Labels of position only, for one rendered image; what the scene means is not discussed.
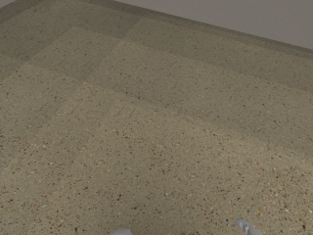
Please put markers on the robot right hand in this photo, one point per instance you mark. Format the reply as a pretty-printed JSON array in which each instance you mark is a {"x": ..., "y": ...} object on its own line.
[{"x": 247, "y": 227}]

